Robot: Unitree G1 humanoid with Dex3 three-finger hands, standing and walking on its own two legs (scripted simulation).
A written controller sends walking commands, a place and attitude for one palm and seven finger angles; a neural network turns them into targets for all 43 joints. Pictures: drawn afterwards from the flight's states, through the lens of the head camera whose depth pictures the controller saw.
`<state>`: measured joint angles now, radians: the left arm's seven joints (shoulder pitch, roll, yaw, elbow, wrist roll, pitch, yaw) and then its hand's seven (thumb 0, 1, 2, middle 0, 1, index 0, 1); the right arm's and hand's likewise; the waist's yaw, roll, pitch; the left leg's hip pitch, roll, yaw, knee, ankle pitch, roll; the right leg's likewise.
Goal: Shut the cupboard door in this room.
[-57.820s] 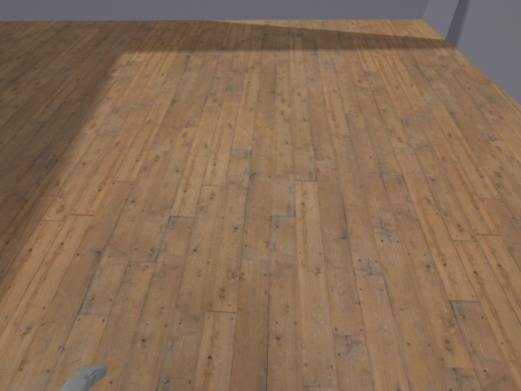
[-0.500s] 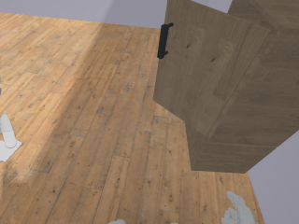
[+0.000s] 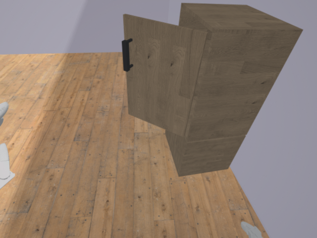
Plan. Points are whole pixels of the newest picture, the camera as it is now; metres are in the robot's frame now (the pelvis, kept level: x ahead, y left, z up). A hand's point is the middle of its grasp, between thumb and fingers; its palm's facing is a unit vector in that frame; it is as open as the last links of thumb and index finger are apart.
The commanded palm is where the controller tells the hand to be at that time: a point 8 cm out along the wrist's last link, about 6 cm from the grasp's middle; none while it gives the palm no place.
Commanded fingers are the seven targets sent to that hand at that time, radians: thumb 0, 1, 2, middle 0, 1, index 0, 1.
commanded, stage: stop stepping back and stand still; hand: left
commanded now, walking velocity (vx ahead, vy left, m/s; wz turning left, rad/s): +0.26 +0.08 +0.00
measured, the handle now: (128, 54) +0.92 +0.17 +0.07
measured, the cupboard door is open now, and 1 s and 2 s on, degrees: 50 50 50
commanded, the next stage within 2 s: let the arm hang, fingers relaxed in 1.12 s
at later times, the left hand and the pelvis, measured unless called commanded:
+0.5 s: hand out of the picture +0.12 +0.29 +0.19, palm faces +0.51 -0.70 -0.50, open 7.4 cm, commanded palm +0.09 +0.31 +0.19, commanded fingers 0.00 0.90 0.90 -0.20 -0.30 -0.20 -0.30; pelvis -0.03 +0.01 +0.00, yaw +3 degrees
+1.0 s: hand (4, 177) +0.18 +0.28 +0.17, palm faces +0.45 -0.74 -0.51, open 7.4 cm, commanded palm +0.13 +0.30 +0.19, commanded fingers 0.00 0.90 0.90 -0.20 -0.30 -0.20 -0.30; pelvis +0.00 +0.00 +0.01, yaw +2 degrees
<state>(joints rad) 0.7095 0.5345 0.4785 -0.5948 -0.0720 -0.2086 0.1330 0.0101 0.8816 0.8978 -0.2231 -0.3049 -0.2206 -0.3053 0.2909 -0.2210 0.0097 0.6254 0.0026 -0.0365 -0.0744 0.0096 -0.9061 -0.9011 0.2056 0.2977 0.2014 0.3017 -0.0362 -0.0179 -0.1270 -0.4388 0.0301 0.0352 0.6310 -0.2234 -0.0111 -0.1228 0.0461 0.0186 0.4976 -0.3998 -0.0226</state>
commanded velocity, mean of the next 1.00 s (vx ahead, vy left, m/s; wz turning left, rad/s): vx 0.01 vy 0.00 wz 0.00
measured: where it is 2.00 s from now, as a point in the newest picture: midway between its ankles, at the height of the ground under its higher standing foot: outside the picture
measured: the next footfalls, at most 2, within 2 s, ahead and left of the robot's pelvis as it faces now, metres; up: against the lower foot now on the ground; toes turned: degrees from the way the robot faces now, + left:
left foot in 0.02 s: +0.09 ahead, +0.11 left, +0.00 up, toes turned +3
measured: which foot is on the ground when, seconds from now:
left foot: up 0.00-0.00, down 0.02-1.00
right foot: down 0.00-1.00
